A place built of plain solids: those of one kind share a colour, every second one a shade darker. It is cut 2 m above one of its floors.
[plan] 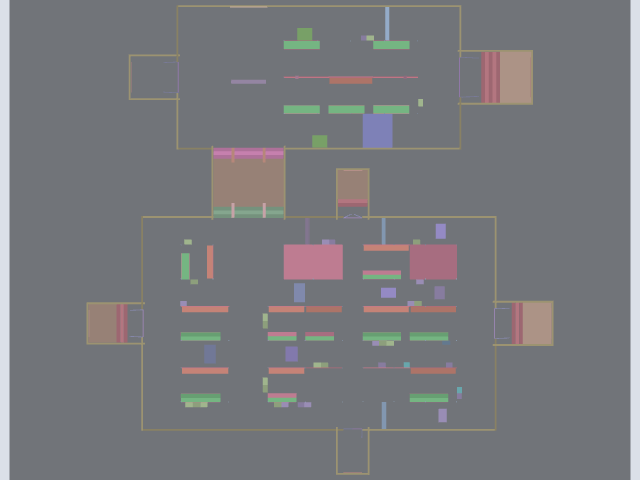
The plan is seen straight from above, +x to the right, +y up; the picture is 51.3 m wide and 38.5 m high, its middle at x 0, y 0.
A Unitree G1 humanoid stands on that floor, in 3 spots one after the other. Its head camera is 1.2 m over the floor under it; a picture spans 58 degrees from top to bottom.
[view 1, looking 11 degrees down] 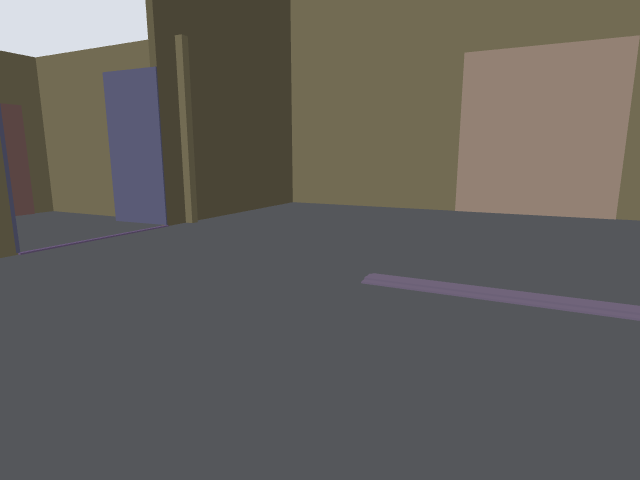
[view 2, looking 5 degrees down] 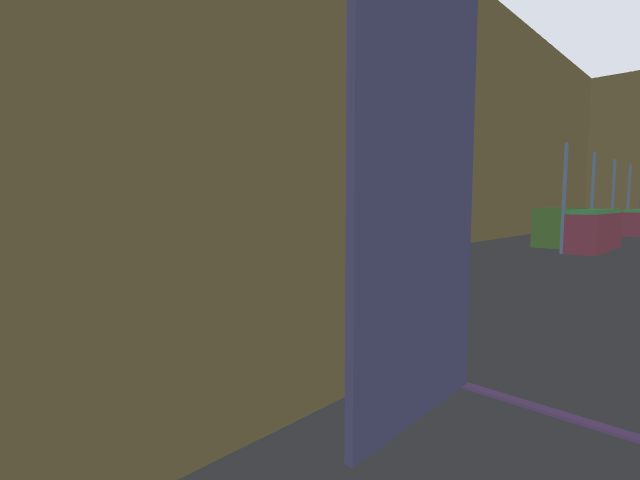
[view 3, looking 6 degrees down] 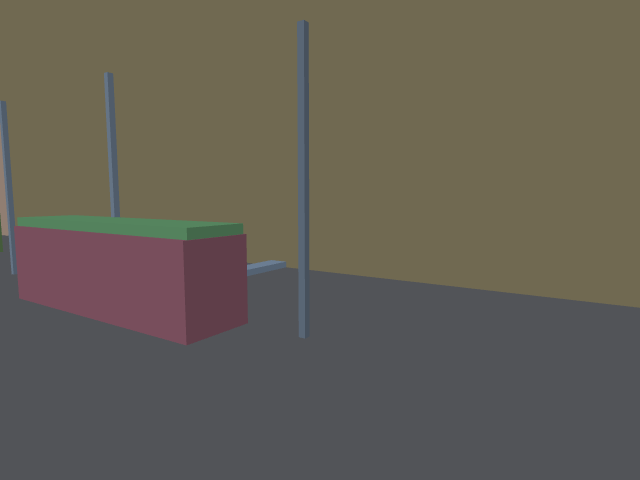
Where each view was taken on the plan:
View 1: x -5.73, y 8.76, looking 116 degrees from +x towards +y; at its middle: ground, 6.29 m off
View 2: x -13.99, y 13.05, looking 44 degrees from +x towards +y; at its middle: wall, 2.43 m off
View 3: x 9.89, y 13.05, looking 123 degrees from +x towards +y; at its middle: wall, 6.76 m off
